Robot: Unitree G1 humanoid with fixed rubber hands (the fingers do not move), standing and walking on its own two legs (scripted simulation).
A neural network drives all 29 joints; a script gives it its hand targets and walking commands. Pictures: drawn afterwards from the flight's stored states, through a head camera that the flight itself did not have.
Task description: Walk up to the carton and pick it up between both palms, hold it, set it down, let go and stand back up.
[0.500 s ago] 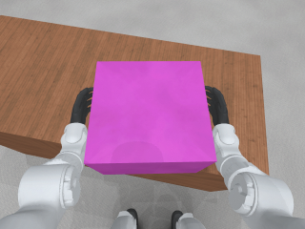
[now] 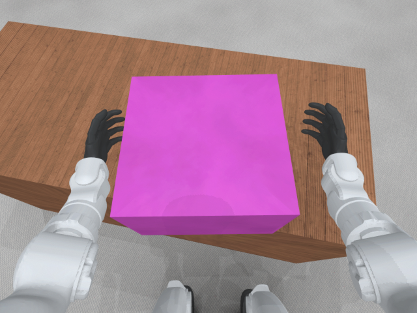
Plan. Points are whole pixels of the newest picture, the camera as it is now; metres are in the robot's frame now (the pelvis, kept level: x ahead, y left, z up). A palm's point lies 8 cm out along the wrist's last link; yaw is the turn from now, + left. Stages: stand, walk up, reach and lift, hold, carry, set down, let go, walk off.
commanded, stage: set down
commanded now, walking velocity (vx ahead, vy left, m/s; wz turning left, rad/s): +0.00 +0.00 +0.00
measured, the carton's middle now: (205, 159) +0.42 +0.03 -0.04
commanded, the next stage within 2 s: none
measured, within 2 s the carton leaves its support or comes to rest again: neither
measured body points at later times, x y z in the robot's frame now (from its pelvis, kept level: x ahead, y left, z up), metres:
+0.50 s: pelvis +0.00 -0.01 +0.03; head +0.09 +0.02 +0.47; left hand +0.45 +0.26 +0.09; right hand +0.46 -0.21 +0.11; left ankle +0.03 +0.12 -0.67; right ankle +0.02 -0.13 -0.67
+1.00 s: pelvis +0.01 +0.00 +0.04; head +0.12 +0.00 +0.48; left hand +0.46 +0.24 +0.10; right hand +0.46 -0.22 +0.10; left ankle +0.03 +0.12 -0.67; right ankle +0.02 -0.13 -0.67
